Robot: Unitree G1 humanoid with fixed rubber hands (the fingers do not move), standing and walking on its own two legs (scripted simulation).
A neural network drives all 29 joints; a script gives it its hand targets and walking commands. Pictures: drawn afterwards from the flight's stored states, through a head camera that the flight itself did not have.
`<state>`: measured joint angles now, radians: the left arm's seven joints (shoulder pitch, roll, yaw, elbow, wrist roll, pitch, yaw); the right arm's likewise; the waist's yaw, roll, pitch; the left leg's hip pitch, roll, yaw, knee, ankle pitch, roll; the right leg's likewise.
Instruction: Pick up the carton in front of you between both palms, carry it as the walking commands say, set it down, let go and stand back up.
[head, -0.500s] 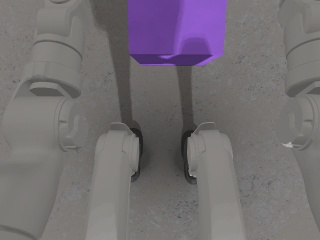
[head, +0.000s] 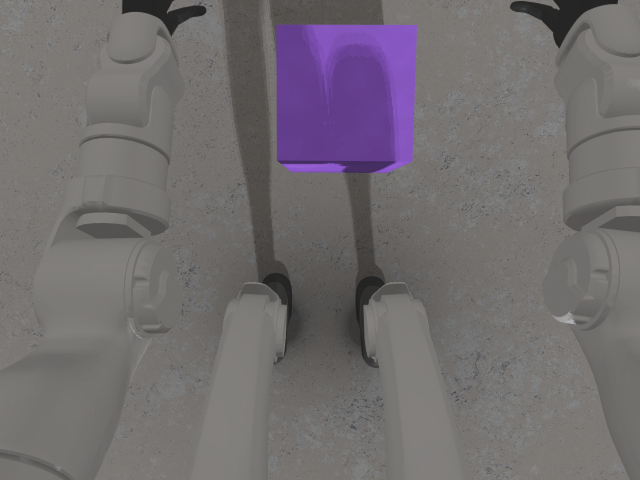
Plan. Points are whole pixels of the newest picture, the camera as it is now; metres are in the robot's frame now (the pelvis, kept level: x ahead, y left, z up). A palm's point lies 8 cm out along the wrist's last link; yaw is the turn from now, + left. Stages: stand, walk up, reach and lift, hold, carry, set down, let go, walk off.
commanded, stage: set down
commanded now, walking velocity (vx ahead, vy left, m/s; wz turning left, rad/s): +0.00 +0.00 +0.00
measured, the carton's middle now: (342, 112) +0.55 -0.04 -0.45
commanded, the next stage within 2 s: let go in 0.12 s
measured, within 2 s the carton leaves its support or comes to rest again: neither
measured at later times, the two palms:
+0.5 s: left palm (49, 101) +0.46 +0.19 +0.01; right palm out of the picture +0.46 -0.24 +0.01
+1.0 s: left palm out of the picture +0.29 +0.24 +0.11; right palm out of the picture +0.28 -0.23 +0.11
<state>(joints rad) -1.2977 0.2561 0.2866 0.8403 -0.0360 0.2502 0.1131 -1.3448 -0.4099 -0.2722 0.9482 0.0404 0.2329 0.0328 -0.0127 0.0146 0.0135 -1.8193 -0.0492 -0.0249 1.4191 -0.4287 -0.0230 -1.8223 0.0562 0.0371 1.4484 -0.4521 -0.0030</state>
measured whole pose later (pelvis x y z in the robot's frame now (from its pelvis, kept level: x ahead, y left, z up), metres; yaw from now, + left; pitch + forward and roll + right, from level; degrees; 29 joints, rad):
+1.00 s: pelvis +0.09 +0.01 +0.19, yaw -1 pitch +10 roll +0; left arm 0.10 0.19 0.07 0.49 0.01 0.01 -0.04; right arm 0.09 -0.20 -0.09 0.51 0.00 0.00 0.07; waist 0.00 0.00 0.01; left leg -0.44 -0.04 -0.05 0.52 -0.25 0.01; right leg -0.42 0.03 0.06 0.52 -0.27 0.00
